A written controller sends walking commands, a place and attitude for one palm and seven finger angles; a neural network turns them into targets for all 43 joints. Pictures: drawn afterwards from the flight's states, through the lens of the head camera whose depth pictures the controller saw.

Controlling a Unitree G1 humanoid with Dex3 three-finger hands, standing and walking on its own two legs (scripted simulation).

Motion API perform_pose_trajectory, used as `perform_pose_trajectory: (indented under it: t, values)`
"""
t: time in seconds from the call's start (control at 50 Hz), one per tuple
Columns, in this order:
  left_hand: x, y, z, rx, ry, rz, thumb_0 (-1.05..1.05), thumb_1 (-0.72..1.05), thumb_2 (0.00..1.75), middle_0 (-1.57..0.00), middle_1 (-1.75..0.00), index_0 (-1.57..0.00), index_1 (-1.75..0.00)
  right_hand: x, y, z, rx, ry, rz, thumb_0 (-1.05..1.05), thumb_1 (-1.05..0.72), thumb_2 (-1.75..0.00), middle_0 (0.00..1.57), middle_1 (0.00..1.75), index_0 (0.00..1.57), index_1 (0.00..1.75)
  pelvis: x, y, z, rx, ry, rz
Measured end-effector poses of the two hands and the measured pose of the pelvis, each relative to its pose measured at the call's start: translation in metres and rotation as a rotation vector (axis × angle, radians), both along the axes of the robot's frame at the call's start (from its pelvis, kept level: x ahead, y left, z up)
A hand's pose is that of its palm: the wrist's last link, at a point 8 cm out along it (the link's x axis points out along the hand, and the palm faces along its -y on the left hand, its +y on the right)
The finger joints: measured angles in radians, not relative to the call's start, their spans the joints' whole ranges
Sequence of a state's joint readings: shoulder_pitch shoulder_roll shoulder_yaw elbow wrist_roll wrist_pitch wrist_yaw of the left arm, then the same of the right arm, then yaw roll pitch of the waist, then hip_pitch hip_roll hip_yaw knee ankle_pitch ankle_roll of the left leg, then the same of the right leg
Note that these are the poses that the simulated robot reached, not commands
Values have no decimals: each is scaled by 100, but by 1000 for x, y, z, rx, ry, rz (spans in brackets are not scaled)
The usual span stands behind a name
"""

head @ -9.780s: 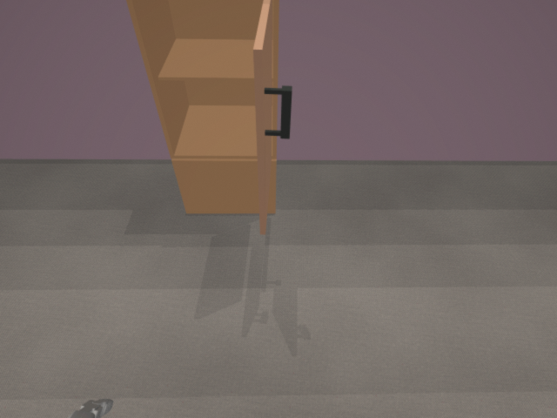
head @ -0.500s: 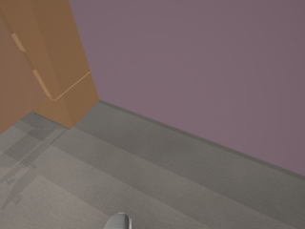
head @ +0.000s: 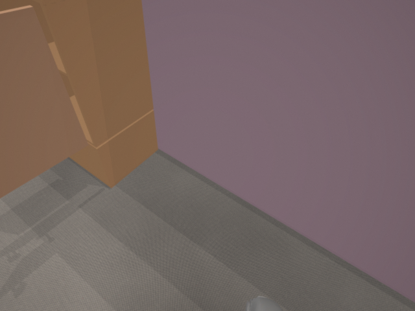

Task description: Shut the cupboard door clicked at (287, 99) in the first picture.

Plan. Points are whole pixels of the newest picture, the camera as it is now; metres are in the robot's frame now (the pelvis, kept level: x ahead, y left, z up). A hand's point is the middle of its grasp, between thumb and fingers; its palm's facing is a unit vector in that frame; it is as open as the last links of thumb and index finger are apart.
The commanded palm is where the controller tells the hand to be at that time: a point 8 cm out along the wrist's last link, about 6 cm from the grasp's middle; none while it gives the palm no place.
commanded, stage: walk to a spot facing it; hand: left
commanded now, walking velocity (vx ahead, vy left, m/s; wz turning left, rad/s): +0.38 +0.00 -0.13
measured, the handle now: out of the picture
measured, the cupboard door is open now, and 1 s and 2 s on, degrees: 87 87 87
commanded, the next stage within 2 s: turn to face it in 0.22 s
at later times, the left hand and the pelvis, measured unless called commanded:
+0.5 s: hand (165, 253) +0.29 +0.12 -0.17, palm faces +0.06 -0.97 -0.23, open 7.2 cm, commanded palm none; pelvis +0.20 -0.06 -0.01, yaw +2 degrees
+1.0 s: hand (126, 258) +0.27 +0.22 -0.18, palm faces +0.35 -0.91 -0.23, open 7.4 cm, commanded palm none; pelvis +0.26 -0.01 -0.01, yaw +17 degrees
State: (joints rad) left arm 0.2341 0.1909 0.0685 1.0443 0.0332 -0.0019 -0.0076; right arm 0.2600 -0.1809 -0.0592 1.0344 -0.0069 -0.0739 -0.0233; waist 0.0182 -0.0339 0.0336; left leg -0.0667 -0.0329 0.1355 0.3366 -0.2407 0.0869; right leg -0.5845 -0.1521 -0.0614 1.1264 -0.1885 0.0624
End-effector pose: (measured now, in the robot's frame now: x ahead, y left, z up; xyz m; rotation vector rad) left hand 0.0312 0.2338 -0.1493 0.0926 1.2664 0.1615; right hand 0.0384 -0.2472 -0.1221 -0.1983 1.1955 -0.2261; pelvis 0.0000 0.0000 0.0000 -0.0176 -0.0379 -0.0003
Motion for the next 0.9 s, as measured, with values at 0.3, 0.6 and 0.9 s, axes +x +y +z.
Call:
perform_pose_trajectory:
  t: [0.3,0.6,0.9]
  values:
    - [242,-54,5,39,-172,-183,1,91,90,-20,-30,-19,-30,-29,13,-40,161,410,-191,0,-91,-90,20,29,20,30,141,-41,-24,20,5,-34]
    - [228,-52,11,86,-34,35,-1,94,90,-21,-30,-20,-30,221,-43,-32,103,125,34,0,-91,-90,19,29,19,30,222,-60,-7,15,6,95]
    - [200,8,-17,32,58,263,1,91,90,-20,-30,-20,-30,380,19,-4,-14,-58,325,0,-91,-90,20,29,20,30,256,-9,-16,-24,33,255]
